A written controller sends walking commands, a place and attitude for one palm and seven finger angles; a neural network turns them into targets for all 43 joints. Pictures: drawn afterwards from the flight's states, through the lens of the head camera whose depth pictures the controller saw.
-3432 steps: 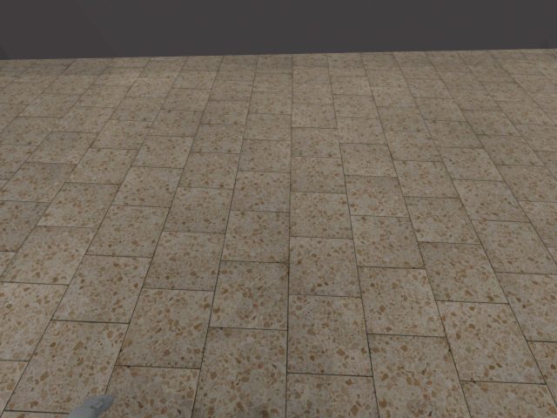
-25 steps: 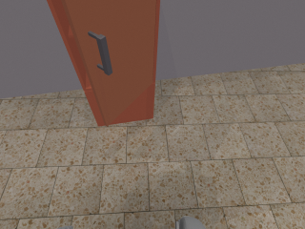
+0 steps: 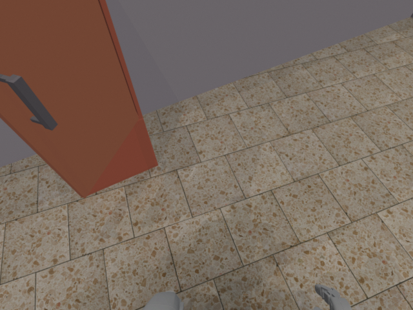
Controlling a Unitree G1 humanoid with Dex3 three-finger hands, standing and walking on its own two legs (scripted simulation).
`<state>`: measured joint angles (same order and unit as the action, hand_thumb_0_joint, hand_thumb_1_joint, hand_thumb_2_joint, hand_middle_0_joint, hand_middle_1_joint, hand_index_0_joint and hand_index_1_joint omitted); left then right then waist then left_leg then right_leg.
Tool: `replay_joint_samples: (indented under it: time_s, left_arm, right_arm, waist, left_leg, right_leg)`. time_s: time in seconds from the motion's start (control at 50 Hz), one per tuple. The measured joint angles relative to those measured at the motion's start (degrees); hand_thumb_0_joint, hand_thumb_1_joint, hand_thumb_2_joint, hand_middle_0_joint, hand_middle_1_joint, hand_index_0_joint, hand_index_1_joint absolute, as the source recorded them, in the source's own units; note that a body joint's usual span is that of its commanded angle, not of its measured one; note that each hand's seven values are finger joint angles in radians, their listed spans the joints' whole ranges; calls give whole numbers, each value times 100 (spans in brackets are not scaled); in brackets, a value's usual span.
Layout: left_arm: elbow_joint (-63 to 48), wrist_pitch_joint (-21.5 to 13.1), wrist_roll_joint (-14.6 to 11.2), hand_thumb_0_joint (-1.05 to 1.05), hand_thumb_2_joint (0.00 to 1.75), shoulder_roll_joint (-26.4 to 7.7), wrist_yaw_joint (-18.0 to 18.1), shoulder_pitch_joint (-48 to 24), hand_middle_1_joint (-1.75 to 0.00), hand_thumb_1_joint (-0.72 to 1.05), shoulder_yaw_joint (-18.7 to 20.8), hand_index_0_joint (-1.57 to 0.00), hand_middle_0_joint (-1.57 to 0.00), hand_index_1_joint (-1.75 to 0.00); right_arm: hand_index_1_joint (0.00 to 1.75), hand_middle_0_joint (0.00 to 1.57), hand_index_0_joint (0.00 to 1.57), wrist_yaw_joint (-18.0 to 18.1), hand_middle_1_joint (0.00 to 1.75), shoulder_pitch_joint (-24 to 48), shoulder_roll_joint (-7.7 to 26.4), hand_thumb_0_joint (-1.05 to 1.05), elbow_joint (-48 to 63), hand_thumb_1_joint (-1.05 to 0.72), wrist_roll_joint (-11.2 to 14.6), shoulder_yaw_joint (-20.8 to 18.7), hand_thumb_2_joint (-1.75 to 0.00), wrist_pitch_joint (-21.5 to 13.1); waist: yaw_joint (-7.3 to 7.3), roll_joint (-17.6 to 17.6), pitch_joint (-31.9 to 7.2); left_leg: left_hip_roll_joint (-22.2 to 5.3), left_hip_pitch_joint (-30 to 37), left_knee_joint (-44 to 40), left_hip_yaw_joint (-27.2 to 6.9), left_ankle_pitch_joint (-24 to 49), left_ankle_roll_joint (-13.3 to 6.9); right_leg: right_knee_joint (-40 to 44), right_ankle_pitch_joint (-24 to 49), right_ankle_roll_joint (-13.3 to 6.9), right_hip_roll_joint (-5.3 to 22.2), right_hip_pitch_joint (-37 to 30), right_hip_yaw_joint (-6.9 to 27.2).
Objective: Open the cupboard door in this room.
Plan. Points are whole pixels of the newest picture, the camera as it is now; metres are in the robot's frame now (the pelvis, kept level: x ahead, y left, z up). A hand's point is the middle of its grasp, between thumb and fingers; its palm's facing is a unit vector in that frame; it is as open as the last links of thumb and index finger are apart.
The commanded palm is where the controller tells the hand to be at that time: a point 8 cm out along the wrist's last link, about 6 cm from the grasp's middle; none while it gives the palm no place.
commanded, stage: walk to a spot facing it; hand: left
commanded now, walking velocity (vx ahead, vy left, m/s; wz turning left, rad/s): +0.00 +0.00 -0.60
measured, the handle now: (26, 102) +0.47 +0.43 +0.09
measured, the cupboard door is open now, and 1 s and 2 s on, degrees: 43 43 43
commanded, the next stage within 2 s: turn to face it in 1.82 s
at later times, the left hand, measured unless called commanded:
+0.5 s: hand (148, 273) +0.20 +0.16 -0.16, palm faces -0.31 -0.90 -0.30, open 7.4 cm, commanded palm none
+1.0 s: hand (181, 223) +0.32 +0.10 -0.18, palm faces -0.55 -0.82 -0.17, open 7.4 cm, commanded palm none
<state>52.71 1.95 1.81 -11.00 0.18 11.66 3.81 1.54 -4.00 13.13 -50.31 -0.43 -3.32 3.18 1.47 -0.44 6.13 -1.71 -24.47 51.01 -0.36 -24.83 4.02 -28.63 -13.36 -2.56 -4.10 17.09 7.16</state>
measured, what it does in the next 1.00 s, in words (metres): walks ahead, turning right: left foot, then right foot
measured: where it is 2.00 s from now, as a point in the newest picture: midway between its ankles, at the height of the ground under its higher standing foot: (303, 249)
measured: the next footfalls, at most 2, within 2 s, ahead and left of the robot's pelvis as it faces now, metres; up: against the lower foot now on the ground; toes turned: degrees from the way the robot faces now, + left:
left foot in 0.10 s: +0.04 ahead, +0.15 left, +0.00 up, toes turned -4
right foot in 0.44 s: +0.03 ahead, -0.13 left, +0.00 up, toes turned -20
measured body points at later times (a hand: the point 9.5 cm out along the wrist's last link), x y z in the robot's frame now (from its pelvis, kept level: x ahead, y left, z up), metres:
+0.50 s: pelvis +0.02 -0.02 -0.02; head +0.08 -0.06 +0.43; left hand +0.21 +0.20 -0.14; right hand -0.02 -0.29 -0.17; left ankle +0.00 +0.14 -0.70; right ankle -0.01 -0.12 -0.74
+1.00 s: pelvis +0.17 -0.04 +0.00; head +0.22 -0.04 +0.45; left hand +0.35 +0.14 -0.16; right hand +0.08 -0.29 -0.12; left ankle +0.19 +0.06 -0.74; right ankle +0.04 -0.12 -0.64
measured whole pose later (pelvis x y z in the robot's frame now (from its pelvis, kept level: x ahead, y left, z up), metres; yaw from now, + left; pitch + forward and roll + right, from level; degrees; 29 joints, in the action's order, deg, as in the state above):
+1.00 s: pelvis +0.17 -0.04 +0.00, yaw -36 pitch +2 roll -1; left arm 55.8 1.2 2.0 -14.4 -3.0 14.0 5.4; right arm 1.1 -14.9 10.3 -49.7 -2.3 -0.6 -3.7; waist 0.3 -2.6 2.6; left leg -3.5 -11.1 28.2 7.7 -19.1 -0.5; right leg -68.4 -20.5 0.1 0.0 28.5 0.1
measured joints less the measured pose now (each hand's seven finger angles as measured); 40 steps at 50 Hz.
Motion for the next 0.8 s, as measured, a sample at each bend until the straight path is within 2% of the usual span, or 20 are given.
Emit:
replay_joint_samples:
  time_s: [0.06,0.08,0.1,0.14,0.16,0.22,0.26,0.3,0.38,0.42,0.44,0.46,0.5,0.56,0.6,0.66,0.8]
  left_arm:
    - [9,44,-12,1,89,-82,-1,29,-30,91,42,-20,-20,-30]
    - [13,67,-26,1,89,-110,0,48,-30,91,52,-20,-20,-30]
    - [-6,96,-55,1,89,-117,-8,90,-30,91,56,-20,-20,-30]
    - [37,162,-68,1,89,-242,-52,-22,-30,91,90,-20,-20,-30]
    - [25,182,-54,1,89,-309,-88,-57,-30,91,119,-20,-20,-30]
    - [-15,176,-25,1,89,-433,-173,-144,-30,91,185,-20,-20,-30]
    - [-70,178,-37,1,89,-463,-205,-190,-30,91,194,-20,-20,-30]
    - [-114,183,-42,1,89,-468,-231,-227,-30,91,183,-20,-20,-30]
    - [-139,176,-51,1,89,-451,-274,-318,-30,91,129,-20,-19,-30]
    - [-162,140,-54,1,89,-438,-291,-350,-30,91,92,-20,-19,-30]
    - [-196,90,-47,1,89,-457,-296,-344,-30,91,67,-20,-19,-30]
    - [-193,19,-29,1,89,-425,-262,-374,-30,91,64,-20,-19,-30]
    - [-196,-61,-53,1,89,-330,-172,-421,-30,91,14,-20,-19,-30]
    - [-239,-63,-59,1,89,-240,-68,-336,-30,91,-8,-20,-20,-30]
    - [-202,-85,-53,1,89,-205,-46,-238,-30,91,-22,-20,-20,-30]
    - [-105,-139,-41,1,89,-155,-79,-58,-30,91,-59,-20,-20,-30]
    - [98,-210,-11,1,89,-83,-175,340,-30,91,-45,-20,-20,-30]
  right_arm:
    - [30,20,20,13,30,17,-78,0,69,-91,32,55,-90,-75]
    - [30,20,20,17,30,-13,-91,0,99,-91,37,81,-90,-119]
    - [30,20,20,20,30,-87,-60,0,155,-91,17,110,-90,-180]
    - [30,20,20,59,30,-162,-138,0,141,-91,-54,150,-90,-237]
    - [30,20,20,68,30,-223,-179,0,137,-91,-91,193,-90,-229]
    - [30,20,21,90,30,-473,-235,0,118,-91,-153,254,-90,-228]
    - [30,20,21,96,30,-610,-226,0,87,-91,-166,256,-90,-222]
    - [30,20,21,90,30,-717,-195,0,56,-91,-173,234,-90,-209]
    - [30,20,21,34,30,-886,-80,0,-14,-90,-175,167,-90,-188]
    - [30,20,21,6,30,-981,11,0,-45,-90,-159,125,-90,-164]
    - [30,20,21,-9,30,-1053,53,0,-53,-90,-132,103,-90,-148]
    - [30,20,21,-19,30,-1037,121,0,-99,-90,-98,72,-90,-104]
    - [30,20,21,3,30,-945,235,0,-177,-91,-54,25,-90,35]
    - [30,20,20,-38,30,-838,258,1,-222,-91,-63,0,-90,109]
    - [30,20,20,-106,30,-770,224,1,-182,-91,-84,-4,-90,83]
    - [30,20,20,-182,30,-680,159,1,-90,-91,-99,-2,-90,6]
    - [30,20,20,-234,30,-505,4,1,33,-91,-73,27,-90,-203]
  waist:
    - [29,-106,-62]
    - [19,-114,-107]
    - [-8,-22,-201]
    - [-22,-150,-143]
    - [2,-215,-111]
    - [12,-211,-81]
    - [6,-138,-51]
    - [-19,-51,-18]
    - [-128,102,35]
    - [-183,185,32]
    - [-205,181,-2]
    - [-199,248,14]
    - [-246,355,99]
    - [-230,282,76]
    - [-220,186,23]
    - [-204,83,-84]
    - [-13,-40,-271]
  left_leg:
    - [103,352,-951,-24,244,-64]
    - [99,547,-1441,-22,497,-92]
    - [-2,723,-1936,-95,673,-202]
    - [9,715,-1824,5,648,-329]
    - [-14,776,-1832,89,624,-350]
    - [-169,986,-2064,238,679,-326]
    - [-282,1115,-2200,343,715,-296]
    - [-394,1218,-2247,480,690,-255]
    - [-593,1333,-2059,811,469,-133]
    - [-702,1316,-1774,965,255,-37]
    - [-732,1231,-1493,1027,113,4]
    - [-762,1040,-947,950,-160,20]
    - [-590,559,320,531,-658,0]
    - [-394,-21,1305,340,-425,20]
    - [-350,-234,1307,314,-91,46]
    - [-308,-324,788,276,225,73]
    - [-82,29,-783,196,290,3]
  right_leg:
    - [-107,-39,70,-86,90,161]
    - [-209,-88,107,-139,156,205]
    - [-384,-195,137,-247,280,177]
    - [-1371,-1106,279,-175,636,21]
    - [-1970,-1315,353,-120,831,-103]
    - [-3231,-1406,528,74,1225,-461]
    - [-3420,-1339,587,235,1279,-611]
    - [-3104,-1271,603,384,1177,-739]
    - [-1889,-1117,511,529,714,-967]
    - [-1134,-722,420,513,362,-1086]
    - [-700,-273,324,528,145,-1098]
    - [-743,-331,225,466,178,-1061]
    - [-927,-593,89,378,208,-991]
    - [-605,-529,43,323,45,-805]
    - [-305,-381,31,291,-93,-657]
    - [48,-257,6,241,-285,-444]
    - [263,-434,89,131,-643,2]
